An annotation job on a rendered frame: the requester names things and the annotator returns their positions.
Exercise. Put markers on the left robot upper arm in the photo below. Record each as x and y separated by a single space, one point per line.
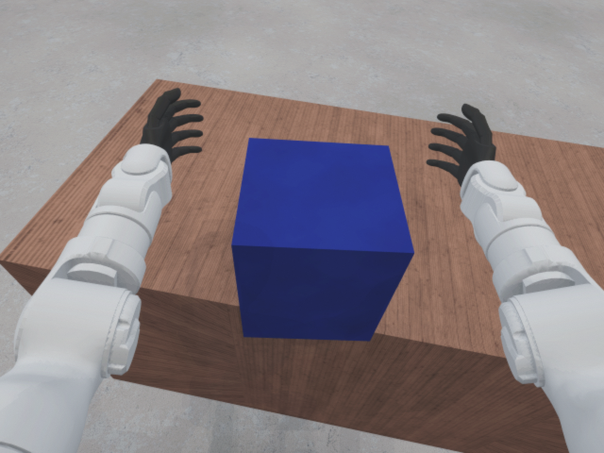
75 335

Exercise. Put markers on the robot right hand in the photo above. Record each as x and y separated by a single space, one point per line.
477 144

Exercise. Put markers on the left robot forearm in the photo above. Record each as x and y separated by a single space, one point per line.
112 244

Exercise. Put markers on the pedestal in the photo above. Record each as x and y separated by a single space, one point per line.
434 372

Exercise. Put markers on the right robot upper arm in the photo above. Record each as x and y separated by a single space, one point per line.
555 339

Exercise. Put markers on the robot left hand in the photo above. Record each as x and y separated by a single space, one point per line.
161 123

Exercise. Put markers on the carton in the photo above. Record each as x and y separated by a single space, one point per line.
321 240

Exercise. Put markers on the right robot forearm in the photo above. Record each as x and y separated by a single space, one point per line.
522 249

